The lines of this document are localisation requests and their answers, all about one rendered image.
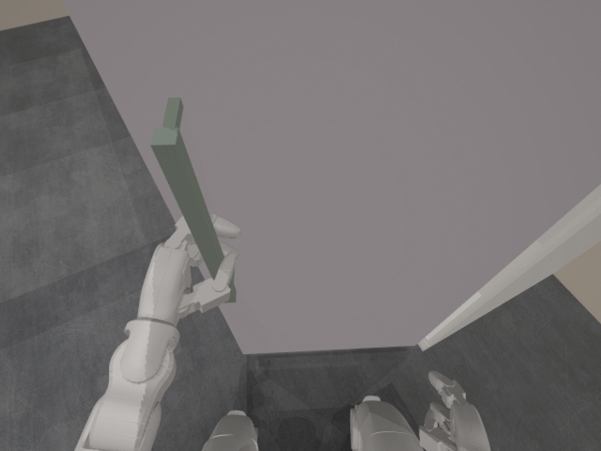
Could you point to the robot right thigh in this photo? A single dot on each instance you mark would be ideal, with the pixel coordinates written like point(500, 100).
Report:
point(379, 426)

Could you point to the robot thigh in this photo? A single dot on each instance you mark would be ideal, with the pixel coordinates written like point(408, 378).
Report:
point(379, 426)
point(233, 433)

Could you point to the robot left thigh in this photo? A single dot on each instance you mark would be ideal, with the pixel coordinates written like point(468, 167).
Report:
point(233, 433)

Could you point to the fridge door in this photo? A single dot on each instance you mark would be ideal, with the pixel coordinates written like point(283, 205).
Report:
point(383, 159)

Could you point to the handle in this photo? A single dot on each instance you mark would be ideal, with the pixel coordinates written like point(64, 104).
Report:
point(171, 153)

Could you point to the robot left forearm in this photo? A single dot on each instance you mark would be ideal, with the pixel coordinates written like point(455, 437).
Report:
point(128, 415)

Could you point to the robot left hand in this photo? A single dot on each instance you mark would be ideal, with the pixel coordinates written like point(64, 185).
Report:
point(169, 274)

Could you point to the robot right hand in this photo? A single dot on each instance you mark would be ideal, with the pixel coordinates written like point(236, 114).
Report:
point(463, 429)

